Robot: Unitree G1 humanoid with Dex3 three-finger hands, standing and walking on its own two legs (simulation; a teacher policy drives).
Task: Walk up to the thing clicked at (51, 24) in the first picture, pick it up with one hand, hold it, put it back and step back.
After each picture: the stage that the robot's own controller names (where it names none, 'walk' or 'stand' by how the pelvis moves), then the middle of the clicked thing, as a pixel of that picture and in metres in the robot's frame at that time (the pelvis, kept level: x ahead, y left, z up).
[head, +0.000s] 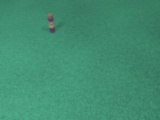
stand; (51, 23) +1.73 +0.38 -0.66
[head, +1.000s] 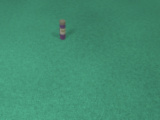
walk; (62, 30) +1.62 +0.16 -0.64
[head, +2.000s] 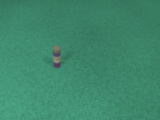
walk; (56, 57) +1.11 +0.17 -0.65
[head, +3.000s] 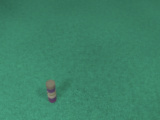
walk; (51, 92) +0.71 +0.19 -0.65
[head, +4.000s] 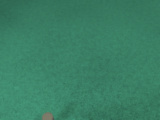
walk; out of the picture +0.44 +0.23 -0.63
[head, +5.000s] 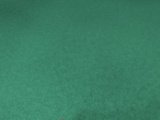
stand; out of the picture +0.41 +0.13 -0.63
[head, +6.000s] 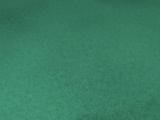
stand; out of the picture +0.40 +0.12 -0.66
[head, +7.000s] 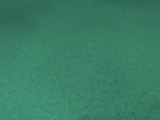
stand; out of the picture +0.39 +0.12 -0.66
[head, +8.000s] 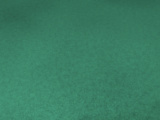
stand; out of the picture +0.39 +0.12 -0.66
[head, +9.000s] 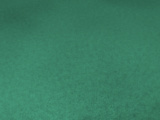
go down; out of the picture +0.39 +0.12 -0.66
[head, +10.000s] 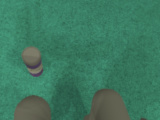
go down; (34, 64) +0.47 +0.15 -0.32
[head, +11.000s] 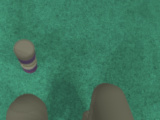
approach; (27, 59) +0.48 +0.15 -0.27
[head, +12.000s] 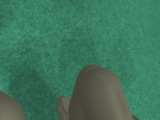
close in; out of the picture +0.48 +0.20 -0.17
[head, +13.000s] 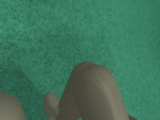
close; out of the picture +0.48 +0.22 -0.18
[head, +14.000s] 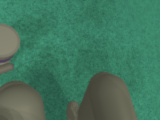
lift; out of the picture +0.40 +0.21 -0.10
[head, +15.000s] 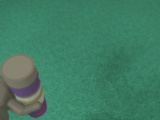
lift; (29, 91) +0.31 +0.16 +0.06
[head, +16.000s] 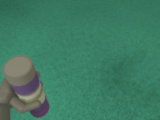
hold; (30, 91) +0.32 +0.16 +0.05
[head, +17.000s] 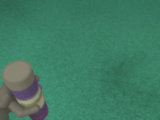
hold; (30, 95) +0.31 +0.17 +0.04
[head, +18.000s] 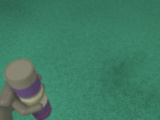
crouch; (32, 94) +0.31 +0.16 +0.04
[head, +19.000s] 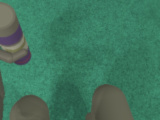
crouch; (12, 41) +0.47 +0.16 -0.04
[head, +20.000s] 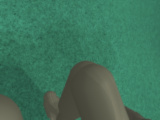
lower; out of the picture +0.46 +0.25 -0.18
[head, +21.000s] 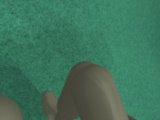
lower; out of the picture +0.47 +0.24 -0.18
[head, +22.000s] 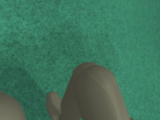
lower; out of the picture +0.46 +0.24 -0.17
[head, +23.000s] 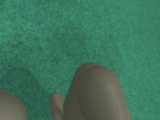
lower; out of the picture +0.46 +0.23 -0.16
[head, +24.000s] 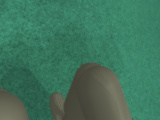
loosen; out of the picture +0.46 +0.22 -0.16
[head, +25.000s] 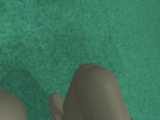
withdraw; out of the picture +0.46 +0.22 -0.18
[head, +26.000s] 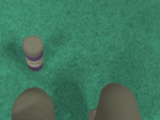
walk; (34, 56) +0.47 +0.17 -0.25
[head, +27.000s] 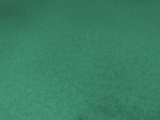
stand; out of the picture +0.39 +0.13 -0.59
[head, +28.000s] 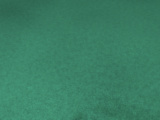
stand; out of the picture +0.40 +0.14 -0.60
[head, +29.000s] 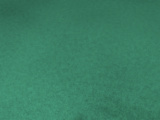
stand; out of the picture +0.39 +0.13 -0.60
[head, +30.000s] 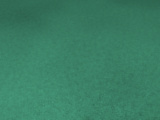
stand; out of the picture +0.41 +0.12 -0.66
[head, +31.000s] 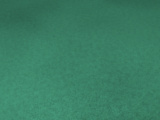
stand; out of the picture +0.39 +0.14 -0.66
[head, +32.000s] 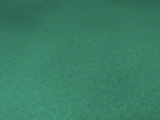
walk; out of the picture +0.39 +0.14 -0.66
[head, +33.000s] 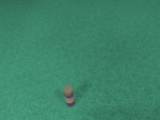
walk; (69, 96) +0.58 +0.13 -0.64
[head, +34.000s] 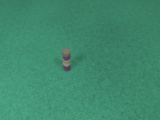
walk; (66, 60) +0.95 +0.11 -0.63
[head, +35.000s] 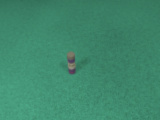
stand; (71, 63) +1.01 +0.11 -0.63
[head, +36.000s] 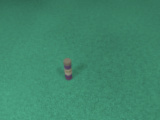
stand; (68, 69) +0.99 +0.13 -0.66
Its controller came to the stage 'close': yes
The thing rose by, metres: 0.70
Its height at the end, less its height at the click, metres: +0.00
